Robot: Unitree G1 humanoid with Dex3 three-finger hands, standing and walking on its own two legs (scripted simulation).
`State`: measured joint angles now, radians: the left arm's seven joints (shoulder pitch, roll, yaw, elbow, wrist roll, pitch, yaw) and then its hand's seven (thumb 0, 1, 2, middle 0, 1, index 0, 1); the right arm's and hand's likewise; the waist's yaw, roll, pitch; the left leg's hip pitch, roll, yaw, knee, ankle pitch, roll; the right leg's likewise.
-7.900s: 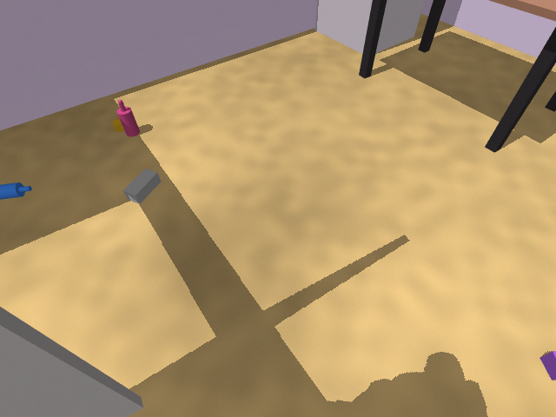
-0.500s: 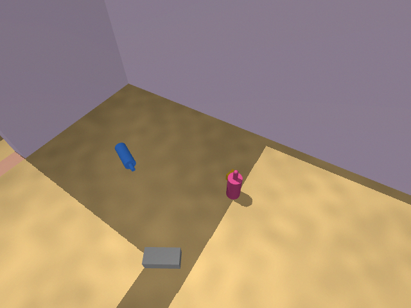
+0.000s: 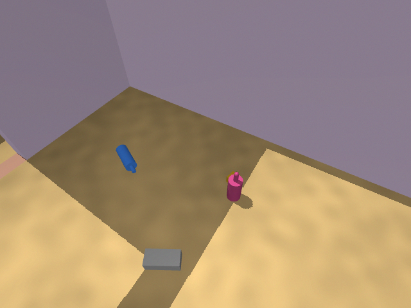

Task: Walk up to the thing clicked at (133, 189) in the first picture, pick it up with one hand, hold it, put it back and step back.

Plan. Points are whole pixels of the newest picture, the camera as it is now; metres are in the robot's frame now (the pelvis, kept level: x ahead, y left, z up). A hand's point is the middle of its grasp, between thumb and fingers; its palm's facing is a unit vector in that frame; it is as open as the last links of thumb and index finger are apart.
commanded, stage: stand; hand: left
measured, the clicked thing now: (162, 259) +0.43 +0.24 -0.75
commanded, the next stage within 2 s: walk up in 0.18 s
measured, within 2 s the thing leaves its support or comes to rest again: neither
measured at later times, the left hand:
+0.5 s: hand out of the picture +0.05 +0.29 -0.18, palm faces -0.03 -0.92 -0.38, open 7.3 cm
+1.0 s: hand out of the picture -0.04 +0.27 -0.17, palm faces -0.09 -0.91 -0.40, open 7.3 cm
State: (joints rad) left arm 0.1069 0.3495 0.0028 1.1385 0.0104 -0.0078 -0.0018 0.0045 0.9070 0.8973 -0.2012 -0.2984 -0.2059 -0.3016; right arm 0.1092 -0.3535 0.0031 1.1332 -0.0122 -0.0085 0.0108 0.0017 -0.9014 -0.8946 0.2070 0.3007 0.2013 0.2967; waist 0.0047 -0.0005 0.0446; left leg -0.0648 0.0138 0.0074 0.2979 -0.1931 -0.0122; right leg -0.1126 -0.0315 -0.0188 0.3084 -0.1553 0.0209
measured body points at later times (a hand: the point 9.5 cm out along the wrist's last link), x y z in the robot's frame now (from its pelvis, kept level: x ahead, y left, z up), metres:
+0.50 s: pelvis -0.06 +0.02 -0.02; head +0.00 +0.03 +0.42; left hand +0.05 +0.33 -0.15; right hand +0.03 -0.31 -0.14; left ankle -0.07 +0.13 -0.73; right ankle +0.01 -0.13 -0.75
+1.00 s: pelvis -0.16 +0.02 -0.03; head -0.09 +0.00 +0.41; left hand -0.04 +0.32 -0.14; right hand -0.07 -0.30 -0.16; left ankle -0.13 +0.14 -0.72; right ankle -0.18 -0.10 -0.75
